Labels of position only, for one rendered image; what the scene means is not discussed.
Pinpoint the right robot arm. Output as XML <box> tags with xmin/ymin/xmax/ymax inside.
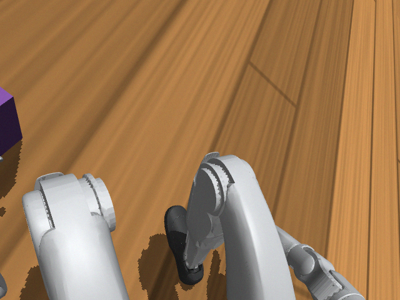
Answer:
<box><xmin>287</xmin><ymin>244</ymin><xmax>365</xmax><ymax>300</ymax></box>

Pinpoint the carton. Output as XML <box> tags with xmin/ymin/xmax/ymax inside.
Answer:
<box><xmin>0</xmin><ymin>87</ymin><xmax>23</xmax><ymax>156</ymax></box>

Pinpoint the right robot hand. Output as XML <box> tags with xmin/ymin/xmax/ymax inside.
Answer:
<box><xmin>276</xmin><ymin>225</ymin><xmax>301</xmax><ymax>259</ymax></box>

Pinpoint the right robot foot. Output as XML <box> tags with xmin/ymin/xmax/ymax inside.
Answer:
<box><xmin>164</xmin><ymin>206</ymin><xmax>204</xmax><ymax>285</ymax></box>

